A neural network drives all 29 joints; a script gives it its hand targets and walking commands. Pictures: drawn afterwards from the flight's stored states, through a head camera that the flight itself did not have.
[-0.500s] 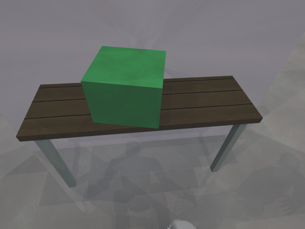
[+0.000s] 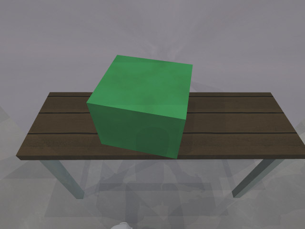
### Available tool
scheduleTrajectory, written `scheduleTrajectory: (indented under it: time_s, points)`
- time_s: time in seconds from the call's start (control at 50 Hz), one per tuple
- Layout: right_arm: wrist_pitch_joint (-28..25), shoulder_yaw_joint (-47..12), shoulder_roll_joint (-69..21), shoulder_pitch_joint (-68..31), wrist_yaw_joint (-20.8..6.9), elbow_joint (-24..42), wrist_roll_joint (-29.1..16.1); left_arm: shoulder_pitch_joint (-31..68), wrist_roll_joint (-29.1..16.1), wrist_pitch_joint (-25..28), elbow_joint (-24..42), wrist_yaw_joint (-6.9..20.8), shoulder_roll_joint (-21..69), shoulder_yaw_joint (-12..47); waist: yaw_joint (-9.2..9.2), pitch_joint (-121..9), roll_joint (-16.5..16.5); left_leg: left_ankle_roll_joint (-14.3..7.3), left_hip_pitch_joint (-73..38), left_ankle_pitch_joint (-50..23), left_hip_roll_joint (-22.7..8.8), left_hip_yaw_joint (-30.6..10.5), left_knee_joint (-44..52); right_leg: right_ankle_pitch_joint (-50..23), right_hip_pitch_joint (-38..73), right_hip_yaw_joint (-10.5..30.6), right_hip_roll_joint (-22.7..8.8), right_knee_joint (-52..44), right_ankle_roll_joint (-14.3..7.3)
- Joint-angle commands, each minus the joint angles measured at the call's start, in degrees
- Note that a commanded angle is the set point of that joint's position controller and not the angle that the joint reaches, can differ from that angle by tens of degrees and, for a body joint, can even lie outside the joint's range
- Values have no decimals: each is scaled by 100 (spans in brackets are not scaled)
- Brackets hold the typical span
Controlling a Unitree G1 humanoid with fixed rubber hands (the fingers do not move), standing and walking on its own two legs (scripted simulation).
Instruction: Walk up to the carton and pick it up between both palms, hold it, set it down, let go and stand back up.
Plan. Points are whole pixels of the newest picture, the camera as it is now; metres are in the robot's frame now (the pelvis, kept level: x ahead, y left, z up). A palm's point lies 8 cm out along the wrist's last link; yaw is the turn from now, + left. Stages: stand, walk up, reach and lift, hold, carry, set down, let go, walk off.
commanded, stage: walk up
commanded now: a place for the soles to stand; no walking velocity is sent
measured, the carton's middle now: (146, 105) +0.54 +0.04 -0.02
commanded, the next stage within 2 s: reach and lift in 1.92 s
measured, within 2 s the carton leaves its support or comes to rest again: neither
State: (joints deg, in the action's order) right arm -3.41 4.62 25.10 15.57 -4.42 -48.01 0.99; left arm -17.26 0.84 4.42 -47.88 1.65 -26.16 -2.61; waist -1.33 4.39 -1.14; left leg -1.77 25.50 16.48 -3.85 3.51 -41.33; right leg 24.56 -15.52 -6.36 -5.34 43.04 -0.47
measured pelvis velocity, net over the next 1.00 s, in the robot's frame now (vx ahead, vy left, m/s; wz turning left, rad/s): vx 0.11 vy -0.01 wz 0.07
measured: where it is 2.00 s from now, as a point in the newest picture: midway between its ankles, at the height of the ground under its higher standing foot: outside the picture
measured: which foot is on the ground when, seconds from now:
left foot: down 0.00-1.00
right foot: down 0.00-0.00, up 0.02-0.26, down 0.28-1.00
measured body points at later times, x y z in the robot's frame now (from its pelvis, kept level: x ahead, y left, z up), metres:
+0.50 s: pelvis +0.09 -0.01 -0.01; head +0.12 -0.02 +0.44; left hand +0.21 +0.31 -0.11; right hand +0.17 -0.32 -0.13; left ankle +0.10 +0.12 -0.71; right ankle +0.16 -0.13 -0.71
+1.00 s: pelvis +0.11 -0.01 +0.03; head +0.13 -0.01 +0.48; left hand +0.18 +0.31 -0.09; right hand +0.24 -0.31 -0.10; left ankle +0.10 +0.12 -0.71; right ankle +0.16 -0.13 -0.71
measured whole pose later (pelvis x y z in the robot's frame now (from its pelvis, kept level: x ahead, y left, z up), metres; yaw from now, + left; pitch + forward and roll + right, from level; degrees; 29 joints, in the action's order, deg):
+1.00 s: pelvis +0.11 -0.01 +0.03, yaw +4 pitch -2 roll +0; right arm -0.9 0.5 21.3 2.4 -0.7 -65.8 -0.2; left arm -3.0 -0.1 1.5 -66.9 0.5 -21.9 -0.5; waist -1.2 3.2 -0.5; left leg 1.3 9.6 14.7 -1.0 -1.2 -26.1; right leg 10.4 -13.1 -7.6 -3.9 25.6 0.3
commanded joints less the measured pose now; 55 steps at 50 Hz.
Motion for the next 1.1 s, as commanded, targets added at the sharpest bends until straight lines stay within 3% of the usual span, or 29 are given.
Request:
scheduleTrajectory:
  time_s: [0.0,0.02,0.04,0.06,0.12,0.14,0.2,0.24,0.26,0.28,0.3,0.34,0.36,0.4,0.42,0.44,0.5,0.54,0.6,0.64,0.68,0.72,0.8,0.88,0.9,0.94,0.96,1.06,1.08]
  points:
    - [-130,566,1800,1556,187,-48,11,750,-51,90,677,-51,-767,-185,1068,-348,-1723,-587,-2672,2688,-1010,-2476,2118,962,-3259,107,195,1482,-408]
    - [-144,651,2204,1627,194,141,-35,815,-79,119,722,-130,-974,-224,1056,-587,-1545,-1508,-2585,2791,-2008,-4475,2815,973,-3357,463,534,2449,-281]
    - [-102,575,2051,1114,231,288,-81,685,-69,103,486,-201,-1234,-257,813,-347,-724,-1766,-2378,2037,-2189,-4499,2613,846,-3399,897,302,2754,-230]
    - [-85,509,1825,921,294,359,-162,562,-102,95,362,-189,-1299,-272,632,32,-456,-1677,-1837,1676,-1861,-3720,2362,452,-3190,952,89,2563,-206]
    - [-84,325,1492,546,352,347,-49,-160,-30,92,-57,-147,-1060,-315,248,-173,-908,-1371,-1264,-745,-1504,-2170,1777,419,-2022,533,51,1426,-147]
    - [-75,278,1377,411,370,410,-50,-257,-61,123,-47,-145,-1013,-327,187,-148,-763,-1291,-1090,-1838,-1443,-1855,1548,205,-1627,417,85,1127,-122]
    - [-44,167,1325,-113,412,384,-115,-129,-88,36,-97,-194,-844,-353,21,-176,-732,-980,-137,-2722,-1196,-1042,1120,-834,-361,278,196,117,-125]
    - [47,28,1002,-336,402,422,-173,-340,-21,63,-241,-254,-824,-363,-159,-797,-841,-566,208,-1727,-766,-721,305,-1356,718,428,343,-461,-306]
    - [94,-55,831,-224,405,454,-186,-396,17,60,-176,-275,-1011,-363,-128,-962,-191,-300,415,-726,-503,-424,-133,-1601,825,1118,-192,-918,-512]
    - [150,-102,597,-121,416,337,-235,27,-17,145,-36,-296,-1357,-341,4,-895,410,-23,396,99,-89,-343,-807,-1137,236,2785,-1305,-1734,-1019]
    - [190,-9,891,79,433,250,-266,305,-34,129,54,-259,-1594,-376,38,-896,855,21,123,1691,107,-401,-1085,-910,-127,3208,-1668,-1881,-1411]
    - [192,81,1091,-39,457,-20,-141,573,-66,71,-38,-285,-1481,-277,136,-586,700,-65,91,1461,122,-503,-991,-1079,-407,2852,-1475,-1546,-1413]
    - [135,51,1001,240,475,-146,-188,726,-66,10,-34,-287,-1453,-253,253,-768,1081,-131,-144,1035,116,-430,-378,-1032,-361,2329,-1225,-1313,-1118]
    - [44,52,1133,214,460,-332,-78,1198,-82,-86,-67,-264,-1129,-156,406,-561,569,-188,-680,484,-69,-848,508,-1267,-1055,1374,-628,-812,-601]
    - [40,66,1183,65,427,-394,-51,1133,-98,-97,-130,-236,-1061,-164,222,-799,125,-366,-598,167,-366,-1283,747,-914,-658,902,-277,-445,-440]
    - [32,21,1147,-96,433,-390,-83,1077,-120,-93,-296,-251,-1076,-172,102,-839,166,-385,-449,-211,-469,-1412,801,-1024,-300,702,-155,-332,-362]
    - [50,-67,1024,-632,465,-450,-151,1092,-118,-72,-525,-254,-1116,-142,-3,-869,217,-278,-248,-538,-286,-1196,682,-1379,89,1051,-415,-812,-472]
    - [84,-66,1030,-606,458,-646,-142,1304,-101,-38,-646,-256,-1068,-66,155,-785,262,-117,-558,-361,-48,-777,425,-1477,-215,1401,-687,-1165,-618]
    - [121,-97,947,-668,451,-872,-126,1636,-118,-83,-788,-260,-1089,-59,175,-586,416,-157,-659,-444,-61,-858,707,-1104,-249,1054,-576,-1343,-471]
    - [81,-94,992,-828,436,-908,-128,1774,-129,-106,-802,-231,-837,-9,130,-793,-247,-246,-636,-532,-302,-1179,1129,-1086,-30,742,-350,-1127,-327]
    - [70,-166,933,-1045,426,-1019,-96,1653,-138,-106,-1018,-233,-816,-50,3,-872,-31,-176,-541,-1011,-370,-1251,1399,-1426,469,533,-252,-1112,-239]
    - [69,-131,1063,-1085,441,-1160,-79,1697,-144,-109,-1111,-211,-860,-32,65,-998,170,-104,-829,-1043,-241,-1137,1310,-1780,500,671,-429,-1367,-268]
    - [101,-176,806,-1365,426,-1320,-112,1796,-120,-149,-1327,-218,-842,-2,32,-765,-199,-79,-1014,-1126,-337,-1153,1744,-1507,609,593,-364,-1615,-167]
    - [143,-209,869,-1466,437,-1511,-165,1871,-117,-152,-1459,-197,-836,19,38,-703,133,-32,-1095,-1037,-316,-1109,1980,-1882,762,570,-405,-1955,-123]
    - [144,-221,871,-1556,436,-1477,-131,1853,-146,-175,-1490,-177,-671,50,45,-735,-195,-1,-1090,-485,-243,-1022,2146,-1523,731,664,-429,-2166,-97]
    - [174,-186,771,-1430,431,-1577,-74,1953,-81,-176,-1568,-171,-807,-12,145,-533,-146,67,-1296,-616,-269,-1069,2299,-1031,658,582,-344,-2300,-23]
    - [173,-203,820,-1562,422,-1544,-133,1754,-88,-181,-1591,-166,-754,-14,23,-602,-256,-5,-1416,-644,-365,-1078,2343,-1162,654,590,-341,-2407,-39]
    - [193,-210,754,-1493,439,-1674,-132,1827,-96,-145,-1676,-166,-683,26,141,-680,316,88,-1397,-855,-263,-955,2351,-1538,946,687,-490,-2587,-49]
    - [192,-228,736,-1539,440,-1643,-143,1772,-105,-160,-1731,-176,-672,45,102,-592,-32,73,-1437,-966,-256,-941,2403,-1361,833,643,-450,-2595,-21]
